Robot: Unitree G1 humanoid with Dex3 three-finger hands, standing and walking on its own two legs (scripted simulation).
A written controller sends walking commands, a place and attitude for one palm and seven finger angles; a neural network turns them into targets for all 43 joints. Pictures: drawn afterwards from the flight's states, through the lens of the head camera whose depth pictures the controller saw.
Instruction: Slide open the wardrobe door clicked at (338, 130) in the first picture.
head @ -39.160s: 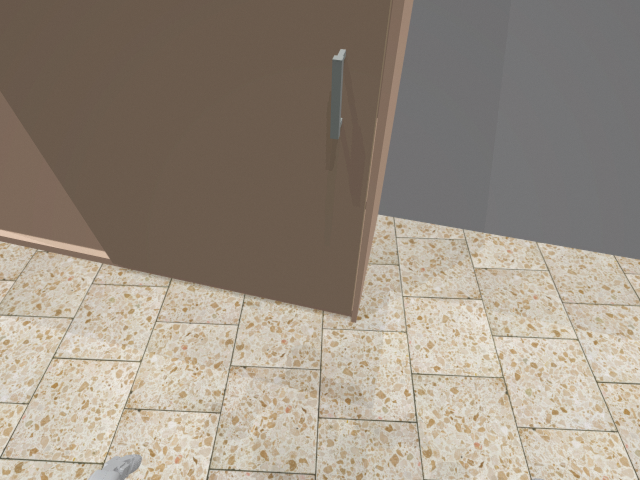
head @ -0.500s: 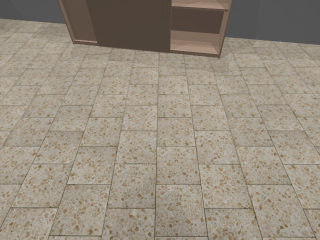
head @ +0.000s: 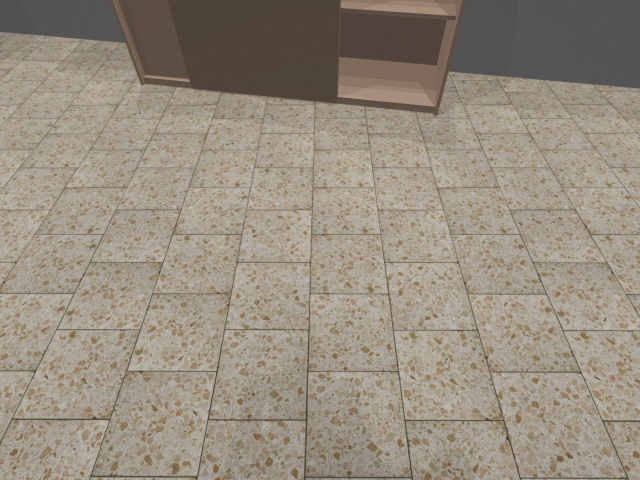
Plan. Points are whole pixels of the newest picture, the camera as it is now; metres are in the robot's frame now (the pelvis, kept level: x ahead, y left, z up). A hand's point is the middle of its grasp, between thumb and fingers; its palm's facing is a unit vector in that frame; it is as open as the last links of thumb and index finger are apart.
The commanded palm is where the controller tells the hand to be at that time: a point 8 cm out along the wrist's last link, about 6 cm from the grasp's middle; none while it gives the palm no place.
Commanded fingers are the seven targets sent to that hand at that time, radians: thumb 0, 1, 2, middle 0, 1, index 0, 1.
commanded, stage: look to check the result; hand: right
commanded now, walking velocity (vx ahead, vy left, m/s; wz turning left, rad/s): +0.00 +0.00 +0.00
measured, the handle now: out of the picture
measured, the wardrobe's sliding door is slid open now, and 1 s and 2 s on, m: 0.58 0.58 0.58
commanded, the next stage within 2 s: none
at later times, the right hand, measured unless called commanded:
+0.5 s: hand out of the picture -0.03 -0.16 -0.18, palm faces +0.02 +0.99 -0.14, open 7.4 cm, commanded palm none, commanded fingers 0.00 -0.90 -0.90 0.20 0.30 0.20 0.30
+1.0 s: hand out of the picture -0.02 -0.16 -0.18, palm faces +0.02 +0.98 -0.18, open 7.4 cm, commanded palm none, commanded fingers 0.00 -0.90 -0.90 0.20 0.30 0.20 0.30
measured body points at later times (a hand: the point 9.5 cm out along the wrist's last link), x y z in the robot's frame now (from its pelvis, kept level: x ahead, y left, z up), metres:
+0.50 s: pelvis +0.01 +0.00 +0.00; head +0.03 -0.01 +0.45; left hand -0.01 +0.22 -0.16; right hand -0.03 -0.21 -0.17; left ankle -0.05 +0.12 -0.74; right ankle +0.02 -0.04 -0.74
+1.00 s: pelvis +0.00 +0.01 +0.00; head +0.02 +0.00 +0.45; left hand +0.00 +0.24 -0.15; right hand -0.02 -0.21 -0.16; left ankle -0.05 +0.12 -0.74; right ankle +0.02 -0.04 -0.74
